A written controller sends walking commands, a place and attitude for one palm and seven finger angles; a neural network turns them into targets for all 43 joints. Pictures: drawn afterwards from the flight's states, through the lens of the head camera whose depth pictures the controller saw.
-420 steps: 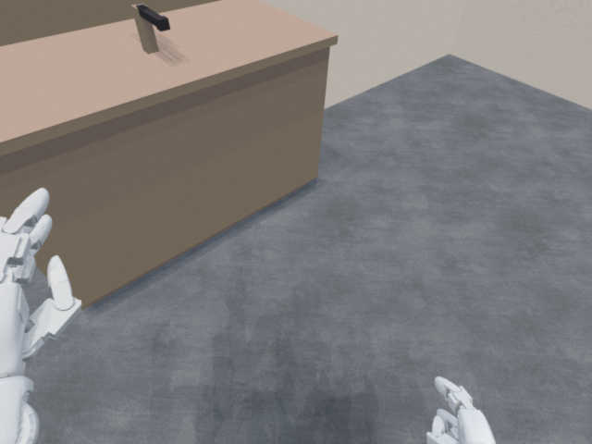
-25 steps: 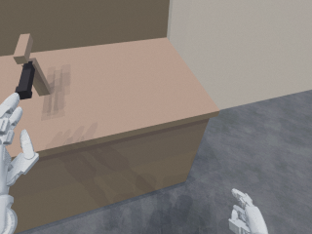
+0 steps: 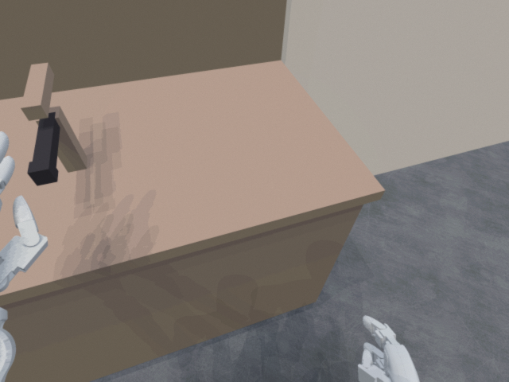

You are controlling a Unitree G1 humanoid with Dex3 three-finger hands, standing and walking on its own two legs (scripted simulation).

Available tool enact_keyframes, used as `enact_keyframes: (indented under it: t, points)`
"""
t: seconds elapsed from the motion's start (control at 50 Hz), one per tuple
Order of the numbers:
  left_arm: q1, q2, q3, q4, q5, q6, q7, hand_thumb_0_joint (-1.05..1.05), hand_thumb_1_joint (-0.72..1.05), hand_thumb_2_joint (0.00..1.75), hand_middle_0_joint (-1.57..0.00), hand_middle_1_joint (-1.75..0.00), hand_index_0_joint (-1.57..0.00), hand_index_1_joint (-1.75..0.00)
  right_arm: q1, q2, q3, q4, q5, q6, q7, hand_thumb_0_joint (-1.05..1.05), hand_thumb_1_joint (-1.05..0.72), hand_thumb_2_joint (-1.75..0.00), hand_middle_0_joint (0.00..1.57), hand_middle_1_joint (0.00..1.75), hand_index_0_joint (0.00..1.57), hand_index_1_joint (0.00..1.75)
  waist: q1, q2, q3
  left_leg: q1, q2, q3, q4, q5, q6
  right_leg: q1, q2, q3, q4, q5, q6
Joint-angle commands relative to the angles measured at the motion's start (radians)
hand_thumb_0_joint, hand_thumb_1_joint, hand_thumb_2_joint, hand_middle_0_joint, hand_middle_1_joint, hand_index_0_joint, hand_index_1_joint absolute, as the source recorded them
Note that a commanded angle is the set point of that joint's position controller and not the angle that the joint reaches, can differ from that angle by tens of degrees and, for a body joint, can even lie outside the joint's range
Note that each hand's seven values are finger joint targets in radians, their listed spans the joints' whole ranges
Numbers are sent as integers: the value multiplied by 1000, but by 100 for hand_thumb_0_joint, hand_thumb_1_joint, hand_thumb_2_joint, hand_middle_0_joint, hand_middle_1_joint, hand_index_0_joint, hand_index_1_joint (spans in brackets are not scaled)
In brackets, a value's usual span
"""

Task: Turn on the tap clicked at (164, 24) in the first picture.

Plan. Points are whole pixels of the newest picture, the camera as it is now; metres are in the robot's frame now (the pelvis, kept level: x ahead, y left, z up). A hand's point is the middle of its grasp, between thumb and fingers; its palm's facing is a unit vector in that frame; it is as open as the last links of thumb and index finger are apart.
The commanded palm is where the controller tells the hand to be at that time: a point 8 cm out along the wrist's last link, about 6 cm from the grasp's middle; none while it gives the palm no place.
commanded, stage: come to a stop and stand still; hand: left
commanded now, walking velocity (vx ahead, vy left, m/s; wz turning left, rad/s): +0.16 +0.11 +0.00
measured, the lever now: (43, 172) +0.37 +0.35 +0.13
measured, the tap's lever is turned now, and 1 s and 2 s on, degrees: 0 0 0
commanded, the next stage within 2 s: look again from close up in 1.66 s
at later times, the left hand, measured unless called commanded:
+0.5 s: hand (41, 199) +0.28 +0.28 +0.18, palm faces +0.36 -0.86 -0.35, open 7.4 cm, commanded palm +0.21 +0.32 +0.19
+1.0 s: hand (28, 240) +0.23 +0.29 +0.16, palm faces +0.32 -0.87 -0.37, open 7.4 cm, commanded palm +0.18 +0.32 +0.19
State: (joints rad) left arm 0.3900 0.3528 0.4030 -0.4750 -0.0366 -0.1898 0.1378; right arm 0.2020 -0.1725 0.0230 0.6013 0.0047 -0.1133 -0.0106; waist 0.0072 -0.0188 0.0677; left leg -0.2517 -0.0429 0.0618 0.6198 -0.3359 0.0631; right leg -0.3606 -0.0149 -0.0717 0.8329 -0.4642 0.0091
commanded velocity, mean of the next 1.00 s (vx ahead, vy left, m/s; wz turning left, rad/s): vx -0.05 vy -0.05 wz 0.00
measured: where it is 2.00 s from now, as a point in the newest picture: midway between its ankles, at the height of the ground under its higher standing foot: outside the picture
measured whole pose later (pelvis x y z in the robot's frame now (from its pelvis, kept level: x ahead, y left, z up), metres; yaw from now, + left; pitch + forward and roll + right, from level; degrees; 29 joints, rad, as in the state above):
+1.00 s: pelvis +0.01 +0.05 +0.01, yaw -1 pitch -1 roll -2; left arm 0.43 0.37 0.33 -0.43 -0.03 -0.22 0.09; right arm 0.27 -0.22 0.00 0.59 0.01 -0.14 -0.04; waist 0.02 -0.03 0.06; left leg -0.28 0.01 0.03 0.50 -0.20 0.03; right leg -0.22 0.00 -0.04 0.43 -0.19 0.01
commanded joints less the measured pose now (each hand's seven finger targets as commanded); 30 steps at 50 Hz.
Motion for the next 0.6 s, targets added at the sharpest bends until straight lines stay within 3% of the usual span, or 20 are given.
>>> enact_keyframes:
  t: [0.0, 0.02, 0.04, 0.06, 0.08, 0.1, 0.12, 0.14, 0.16, 0.18, 0.2, 0.22, 0.24, 0.28, 0.34, 0.38, 0.42, 0.46, 0.48, 0.58]
  points:
    - [44, 184, 89, -198, 2, -60, 18, 0, 90, 90, -20, -30, -20, -30, -119, -156, -42, -176, -7, -56, -15, 0, -90, -90, 20, 30, 20, 30, 10, 75, -190, -200, 132, -116, -27, 122, 27, 403, -57, 59, -425, 224, -60]
    - [63, 209, 105, -173, -1, -56, 19, 0, 90, 90, -20, -30, -20, -30, -104, -147, -48, -179, -10, -44, -17, 0, -90, -90, 20, 30, 20, 30, 10, -120, -210, -336, 60, -41, 183, 8, -7, 483, -228, 328, -485, 170, -140]
    - [37, 221, 125, -174, -12, -56, 19, 0, 90, 90, -20, -30, -20, -30, -102, -160, -56, -181, -10, -41, -15, 0, -90, -90, 20, 30, 20, 30, 10, -195, -163, -395, 43, -47, 349, -148, -42, 387, -377, 550, -569, 107, -220]
    - [41, 177, 100, -178, -26, -51, 11, 0, 90, 90, -20, -30, -20, -30, -71, -164, -72, -164, 0, -33, -10, 0, -90, -90, 20, 30, 20, 30, 0, -173, -123, -360, 61, -92, 439, -146, -63, 278, -369, 524, -598, 92, -231]
    - [42, 201, 122, -204, -29, -47, 9, 0, 90, 90, -20, -30, -20, -30, -85, -163, -66, -167, 8, -24, -3, 0, -90, -90, 20, 30, 20, 30, -5, -115, -102, -357, 77, -107, 441, -147, -67, 258, -351, 478, -580, 197, -231]
    - [37, 188, 119, -209, -29, -50, 12, 0, 90, 90, -20, -30, -20, -30, -95, -147, -50, -161, 11, -22, -4, 0, -90, -90, 20, 30, 20, 30, -3, -81, -89, -330, 113, -136, 369, -149, -63, 251, -345, 393, -539, 360, -225]
    - [36, 185, 122, -206, -22, -54, 20, 0, 90, 90, -20, -30, -20, -30, -103, -132, -37, -151, 9, -20, -12, 0, -90, -90, 20, 30, 20, 30, -5, -57, -96, -235, 130, -129, 237, -134, -59, 216, -300, 286, -492, 519, -190]
    - [24, 172, 110, -228, -19, -58, 27, 0, 90, 90, -20, -30, -20, -30, -109, -123, -31, -145, 3, -21, -21, 0, -90, -90, 20, 30, 20, 30, -5, -39, -126, -129, 120, -104, 75, -68, -57, 210, -246, 204, -442, 593, -155]
    - [19, 163, 102, -237, -17, -57, 32, 0, 90, 90, -20, -30, -20, -30, -101, -120, -29, -133, -4, -24, -33, 0, -90, -90, 20, 30, 20, 30, -14, 0, -166, 1, 75, -42, -70, 98, -63, 199, -174, 126, -404, 561, -107]
    - [11, 164, 88, -258, -17, -53, 34, 0, 90, 90, -20, -30, -20, -30, -121, -125, -35, -129, -7, -31, -49, 0, -90, -90, 20, 30, 20, 30, -10, 78, -187, 94, 72, -46, -159, 280, -68, 196, -111, 69, -334, 523, -60]
    - [-6, 156, 76, -272, -23, -47, 35, 0, 90, 90, -20, -30, -20, -30, -134, -136, -45, -147, -3, -38, -58, 0, -90, -90, 20, 30, 20, 30, 11, 122, -190, 127, 150, -138, -197, 427, -42, 158, -52, 35, -303, 401, -18]
    - [-32, 157, 63, -280, -23, -41, 32, 0, 90, 90, -20, -30, -20, -30, -136, -149, -52, -159, 4, -42, -64, 0, -90, -90, 20, 30, 20, 30, 19, 121, -180, 102, 189, -174, -220, 415, -30, 150, -15, 36, -321, 288, -2]
    - [-9, 155, 70, -220, -16, -21, 29, 0, 90, 90, -20, -30, -20, -30, -127, -148, -48, -165, 4, -43, -68, 0, -90, -90, 20, 30, 20, 30, 15, 99, -153, 64, 185, -190, -234, 457, -30, 165, 20, 29, -331, 325, 4]
    - [-64, 170, 64, -267, -9, -12, 19, 0, 90, 90, -20, -30, -20, -30, -153, -130, -36, -165, -6, -43, -68, 0, -90, -90, 20, 30, 20, 30, 13, 183, -153, 75, 185, -195, -279, 560, -49, 173, 28, 23, -297, 308, 7]
    - [-71, 138, 27, -292, -5, -2, 16, 0, 90, 90, -20, -30, -20, -30, -114, -132, -49, -165, -12, -54, -56, 0, -90, -90, 20, 30, 20, 30, 11, 196, -205, 211, 204, -166, -252, 786, -75, 133, 36, 27, -336, 248, -7]
    - [-20, 150, 41, -294, -8, 10, 12, 0, 90, 90, -20, -30, -20, -30, -124, -128, -50, -173, -15, -57, -44, 0, -90, -90, 20, 30, 20, 30, 13, 204, -230, 240, 202, -141, -242, 815, -87, 146, 39, 27, -372, 255, -10]
    - [8, 140, 40, -290, -11, 16, 9, 0, 90, 90, -20, -30, -20, -30, -115, -128, -49, -180, -16, -50, -38, 0, -90, -90, 20, 30, 20, 30, 17, 169, -236, 201, 202, -120, -232, 762, -84, 198, 34, 31, -438, 328, -11]
    - [35, 142, 54, -277, -19, 25, 8, 0, 90, 90, -20, -30, -20, -30, -119, -128, -47, -189, -11, -35, -41, 0, -90, -90, 20, 30, 20, 30, 18, 111, -248, 131, 164, -88, -222, 649, -90, 280, 31, 39, -480, 502, -10]
    - [48, 158, 70, -296, -22, 25, 9, 0, 90, 90, -20, -30, -20, -30, -134, -129, -46, -194, -8, -29, -43, 0, -90, -90, 20, 30, 20, 30, 14, 120, -265, 111, 145, -77, -220, 603, -90, 313, 23, 45, -480, 558, -13]
    - [47, 150, 65, -265, -38, 37, 14, 0, 90, 90, -20, -30, -20, -30, -143, -124, -35, -193, -7, -5, -64, 0, -90, -90, 20, 30, 20, 30, 9, 106, -242, 67, 117, -67, -256, 346, -74, 322, -4, 72, -527, 542, -14]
